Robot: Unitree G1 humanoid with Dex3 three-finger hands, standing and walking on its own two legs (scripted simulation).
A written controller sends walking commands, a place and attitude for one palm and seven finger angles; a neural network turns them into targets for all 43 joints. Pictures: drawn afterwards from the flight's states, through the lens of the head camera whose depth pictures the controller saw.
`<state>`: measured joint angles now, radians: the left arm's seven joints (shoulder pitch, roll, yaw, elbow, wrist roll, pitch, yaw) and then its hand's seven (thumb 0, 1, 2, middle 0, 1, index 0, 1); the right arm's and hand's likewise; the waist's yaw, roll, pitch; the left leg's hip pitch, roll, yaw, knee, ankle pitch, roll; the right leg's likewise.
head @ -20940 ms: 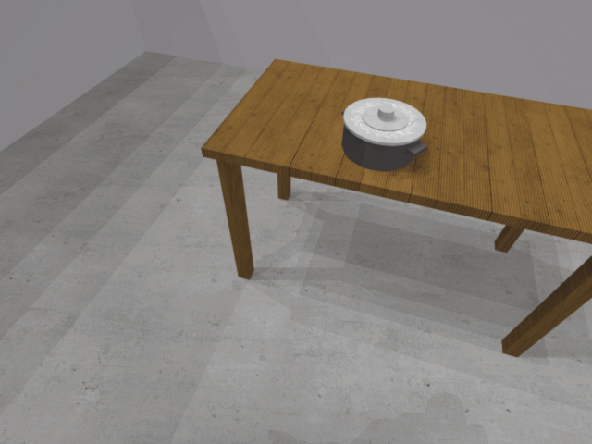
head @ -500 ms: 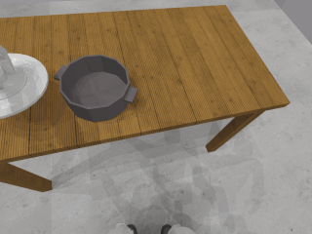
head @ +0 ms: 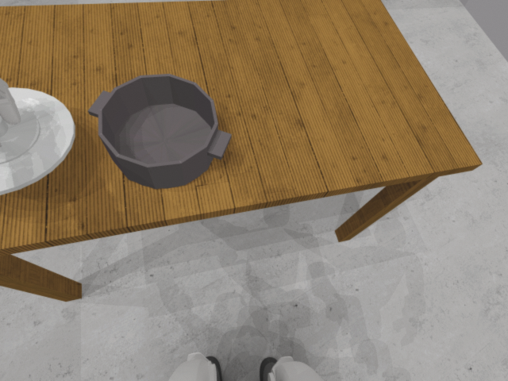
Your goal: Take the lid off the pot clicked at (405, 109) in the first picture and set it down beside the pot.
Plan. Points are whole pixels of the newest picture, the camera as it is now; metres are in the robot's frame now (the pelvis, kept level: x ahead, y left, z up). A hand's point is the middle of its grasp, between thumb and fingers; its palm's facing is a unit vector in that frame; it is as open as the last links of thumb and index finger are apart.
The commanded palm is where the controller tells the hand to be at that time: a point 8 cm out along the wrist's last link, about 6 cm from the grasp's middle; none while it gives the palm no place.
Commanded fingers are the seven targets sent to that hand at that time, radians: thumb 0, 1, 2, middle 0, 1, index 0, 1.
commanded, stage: lower the lid onto the table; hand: left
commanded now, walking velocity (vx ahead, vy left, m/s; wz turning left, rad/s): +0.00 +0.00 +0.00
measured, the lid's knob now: out of the picture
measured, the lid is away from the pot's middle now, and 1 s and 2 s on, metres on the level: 0.24 0.24 0.24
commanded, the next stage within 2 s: open the fingers wide in 0.94 s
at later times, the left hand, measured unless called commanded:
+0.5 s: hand out of the picture +0.47 +0.36 +0.02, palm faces -0.47 -0.13 -0.87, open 6.8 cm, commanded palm +0.54 +0.35 +0.08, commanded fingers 0.00 0.89 0.63 -0.94 -1.07 -0.90 -1.06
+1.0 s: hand (8, 144) +0.49 +0.36 -0.01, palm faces -0.47 -0.15 -0.87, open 6.8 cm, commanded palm +0.55 +0.34 +0.04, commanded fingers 0.00 0.89 0.63 -0.94 -1.07 -0.90 -1.06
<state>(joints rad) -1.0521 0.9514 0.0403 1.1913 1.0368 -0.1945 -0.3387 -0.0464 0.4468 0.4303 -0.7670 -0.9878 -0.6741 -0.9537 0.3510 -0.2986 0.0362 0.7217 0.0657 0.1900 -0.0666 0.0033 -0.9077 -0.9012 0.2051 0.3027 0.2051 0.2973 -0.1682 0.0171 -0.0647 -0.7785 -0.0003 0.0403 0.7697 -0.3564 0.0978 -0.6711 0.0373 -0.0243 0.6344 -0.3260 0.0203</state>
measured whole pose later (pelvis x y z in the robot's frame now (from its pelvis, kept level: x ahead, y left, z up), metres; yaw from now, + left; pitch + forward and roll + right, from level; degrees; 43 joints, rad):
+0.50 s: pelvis -0.02 +0.01 -0.01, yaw -1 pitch +22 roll -6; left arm -1.08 0.94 0.03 1.25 1.06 -0.18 -0.28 -0.05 0.45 0.43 -0.77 -0.99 -0.67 -0.95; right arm 0.37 -0.29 0.06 0.71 0.06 0.19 -0.07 0.00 -0.91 -0.90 0.21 0.30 0.21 0.30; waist -0.20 0.02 -0.07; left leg -0.89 0.01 0.04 0.87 -0.37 0.11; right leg -0.78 0.04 -0.03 0.72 -0.34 0.02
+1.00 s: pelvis -0.02 +0.01 -0.03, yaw -2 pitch +26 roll -8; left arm -1.13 0.98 0.06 1.25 1.09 -0.15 -0.27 -0.03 0.44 0.43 -0.77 -0.98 -0.68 -0.96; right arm 0.36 -0.28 0.08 0.69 0.04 0.20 -0.06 0.00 -0.91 -0.90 0.21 0.30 0.21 0.30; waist -0.23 0.03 -0.07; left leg -1.02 0.02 0.02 0.97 -0.42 0.11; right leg -0.90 0.06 -0.04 0.81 -0.38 0.02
